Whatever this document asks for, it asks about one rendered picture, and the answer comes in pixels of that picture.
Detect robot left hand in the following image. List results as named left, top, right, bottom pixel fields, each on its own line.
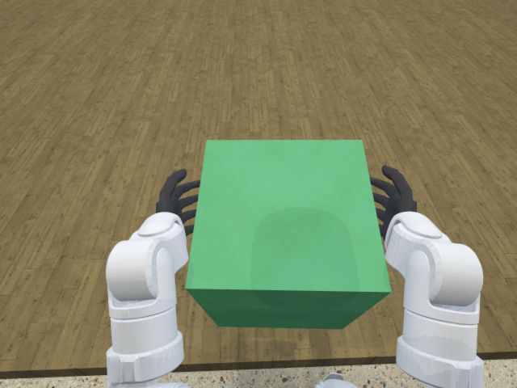
left=156, top=169, right=200, bottom=237

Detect robot right hand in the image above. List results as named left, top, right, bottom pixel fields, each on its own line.
left=369, top=165, right=417, bottom=240

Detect right robot shin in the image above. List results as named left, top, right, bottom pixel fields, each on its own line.
left=323, top=373, right=344, bottom=382

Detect robot left forearm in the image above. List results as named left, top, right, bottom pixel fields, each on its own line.
left=106, top=212, right=189, bottom=388

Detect robot right forearm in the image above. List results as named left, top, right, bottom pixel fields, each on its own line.
left=385, top=212, right=484, bottom=388

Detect carton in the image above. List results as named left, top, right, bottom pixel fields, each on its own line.
left=185, top=140, right=392, bottom=329

